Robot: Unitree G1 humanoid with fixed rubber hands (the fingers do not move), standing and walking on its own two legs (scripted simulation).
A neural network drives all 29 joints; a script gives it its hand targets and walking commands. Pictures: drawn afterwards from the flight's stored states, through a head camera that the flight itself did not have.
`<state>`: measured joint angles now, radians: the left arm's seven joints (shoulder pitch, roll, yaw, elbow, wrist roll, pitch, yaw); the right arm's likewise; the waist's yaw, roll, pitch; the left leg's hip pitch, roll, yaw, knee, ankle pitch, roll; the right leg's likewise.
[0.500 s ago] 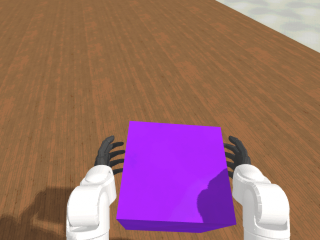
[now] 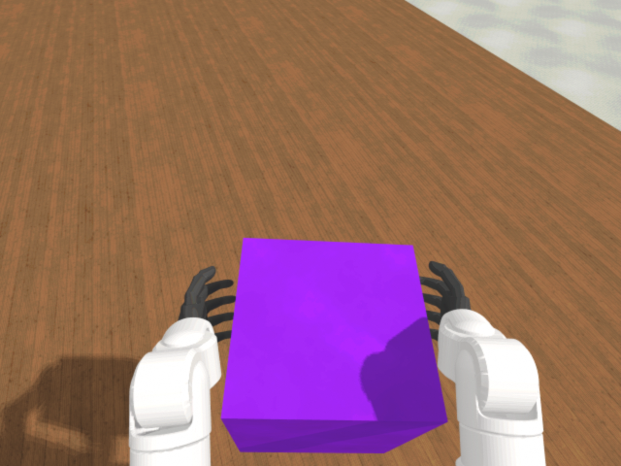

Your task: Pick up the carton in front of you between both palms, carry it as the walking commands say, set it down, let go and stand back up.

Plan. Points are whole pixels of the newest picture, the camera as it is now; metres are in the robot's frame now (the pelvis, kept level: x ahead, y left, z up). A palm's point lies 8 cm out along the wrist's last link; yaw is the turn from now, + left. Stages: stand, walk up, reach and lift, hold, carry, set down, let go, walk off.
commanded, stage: carry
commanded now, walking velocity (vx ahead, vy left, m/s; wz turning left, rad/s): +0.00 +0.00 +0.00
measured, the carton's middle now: (320, 355) +0.28 +0.01 -0.01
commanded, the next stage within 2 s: hold in 1.58 s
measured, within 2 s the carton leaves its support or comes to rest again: neither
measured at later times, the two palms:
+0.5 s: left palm (224, 266) +0.34 +0.13 +0.10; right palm (457, 267) +0.34 -0.16 +0.10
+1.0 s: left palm (231, 296) +0.32 +0.12 +0.06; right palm (458, 295) +0.33 -0.17 +0.06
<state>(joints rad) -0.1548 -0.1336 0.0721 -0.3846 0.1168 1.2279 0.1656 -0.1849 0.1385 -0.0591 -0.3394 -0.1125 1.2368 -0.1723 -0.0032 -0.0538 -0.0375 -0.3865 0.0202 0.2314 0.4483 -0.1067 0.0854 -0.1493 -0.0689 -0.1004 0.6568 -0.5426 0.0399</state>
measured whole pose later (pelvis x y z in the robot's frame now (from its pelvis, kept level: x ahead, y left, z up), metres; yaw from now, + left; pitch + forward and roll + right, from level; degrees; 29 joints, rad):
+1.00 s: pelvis +0.05 -0.02 +0.00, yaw +0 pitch +2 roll +0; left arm -0.19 -0.14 0.09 -0.02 0.22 0.97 0.09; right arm -0.20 0.14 -0.11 -0.01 -0.23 0.98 -0.07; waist 0.00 -0.01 -0.10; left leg -0.33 0.07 0.19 0.53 -0.22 0.02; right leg -0.15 -0.04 -0.12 0.50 -0.38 0.00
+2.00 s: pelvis -0.02 -0.02 +0.00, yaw -6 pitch -8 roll +0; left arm -0.43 -0.19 0.38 0.39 0.38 0.64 0.03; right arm -0.46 0.21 -0.40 0.48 -0.37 0.59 -0.02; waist 0.03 -0.04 0.11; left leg -0.18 -0.01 -0.01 0.46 -0.14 0.00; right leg -0.08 0.03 0.05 0.51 -0.29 -0.02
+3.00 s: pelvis -0.06 +0.00 -0.21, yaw -12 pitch +43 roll -4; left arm -0.94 0.06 0.40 0.71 0.28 0.26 0.01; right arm -0.88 0.19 -0.50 0.61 -0.22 0.22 -0.20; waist 0.06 -0.08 -0.17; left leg -1.89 -0.02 -0.05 1.53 -0.39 0.01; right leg -1.77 0.11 0.02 1.57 -0.56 0.03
